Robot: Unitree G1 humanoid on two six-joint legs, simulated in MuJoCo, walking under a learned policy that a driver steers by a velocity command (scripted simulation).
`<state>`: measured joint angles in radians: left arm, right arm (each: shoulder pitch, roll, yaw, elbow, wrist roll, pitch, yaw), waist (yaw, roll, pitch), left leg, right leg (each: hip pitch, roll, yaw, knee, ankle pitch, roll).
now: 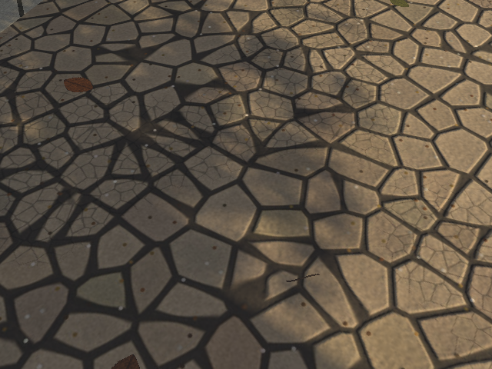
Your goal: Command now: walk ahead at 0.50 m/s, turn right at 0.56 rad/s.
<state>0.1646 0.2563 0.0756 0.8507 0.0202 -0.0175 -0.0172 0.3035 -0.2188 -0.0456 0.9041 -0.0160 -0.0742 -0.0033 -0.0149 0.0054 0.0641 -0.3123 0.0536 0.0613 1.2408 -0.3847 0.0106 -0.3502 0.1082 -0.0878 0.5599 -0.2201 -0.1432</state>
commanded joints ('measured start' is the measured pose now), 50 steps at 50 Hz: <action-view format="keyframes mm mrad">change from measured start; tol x32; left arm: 1 86 110 28 -20 -19 -15 20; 24 298 76 -24 -7 -17 -71 29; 44 -253 81 -55 -235 9 -41 -5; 50 239 272 4 -161 43 -76 47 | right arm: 1 -8 -117 -21 -99 -22 -10 3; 17 -358 -93 7 -226 -7 30 44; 24 201 -316 -77 -74 -36 20 9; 50 116 -127 -40 -156 40 3 10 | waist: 1 -1 27 -51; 50 136 -151 -352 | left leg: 1 -294 65 -95 -32 79 -16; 17 -362 3 9 -622 360 42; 22 105 -135 39 -762 240 152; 24 596 279 -692 -845 217 387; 35 103 48 -359 -1071 416 262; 47 238 58 -466 -849 655 155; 50 -59 -127 -275 -253 272 75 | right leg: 1 252 -294 410 -328 311 -166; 17 485 -279 197 -377 607 -24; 21 509 -293 108 -101 1092 13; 23 264 -239 45 368 773 41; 25 -261 -33 161 855 -218 85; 44 -280 -128 108 67 158 188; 50 575 -434 482 -178 -172 31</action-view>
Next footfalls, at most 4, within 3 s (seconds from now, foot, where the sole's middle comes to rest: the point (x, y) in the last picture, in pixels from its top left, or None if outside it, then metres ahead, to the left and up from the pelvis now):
0.44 left None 0.42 0.09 -0.76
0.98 right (271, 273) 0.73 -0.05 -0.76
1.50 left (169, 233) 0.88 0.26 -0.76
2.06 right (183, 152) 1.22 0.24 -0.76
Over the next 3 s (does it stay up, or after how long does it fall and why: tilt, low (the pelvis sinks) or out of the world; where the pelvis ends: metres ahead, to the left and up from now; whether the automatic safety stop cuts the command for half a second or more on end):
stays up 1.54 0.39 0.02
